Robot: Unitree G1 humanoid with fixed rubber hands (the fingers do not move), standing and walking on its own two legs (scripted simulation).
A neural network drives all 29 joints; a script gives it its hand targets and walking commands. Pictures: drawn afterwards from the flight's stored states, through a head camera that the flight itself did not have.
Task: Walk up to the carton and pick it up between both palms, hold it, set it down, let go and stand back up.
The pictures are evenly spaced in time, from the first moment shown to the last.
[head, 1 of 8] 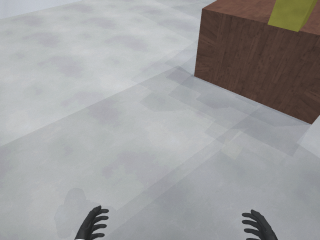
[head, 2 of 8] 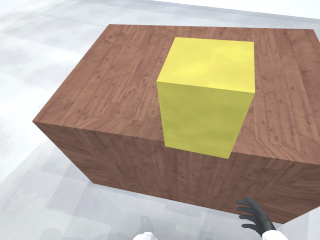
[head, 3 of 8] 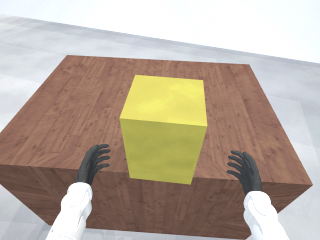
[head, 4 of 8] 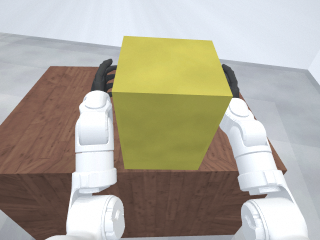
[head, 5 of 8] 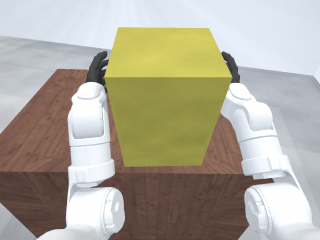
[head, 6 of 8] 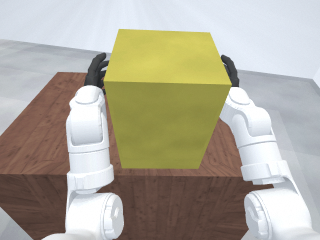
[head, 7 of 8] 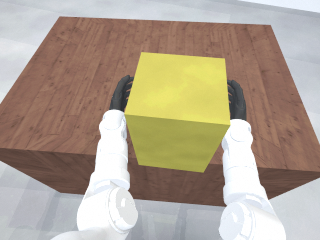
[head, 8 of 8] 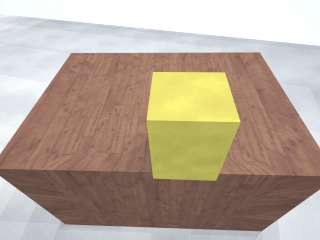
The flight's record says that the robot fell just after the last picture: no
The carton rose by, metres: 0.20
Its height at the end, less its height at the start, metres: +0.00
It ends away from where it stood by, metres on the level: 0.02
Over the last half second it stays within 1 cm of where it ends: yes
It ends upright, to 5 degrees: yes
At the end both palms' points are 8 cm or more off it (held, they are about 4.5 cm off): yes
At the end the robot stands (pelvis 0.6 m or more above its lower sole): yes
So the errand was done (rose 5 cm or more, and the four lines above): yes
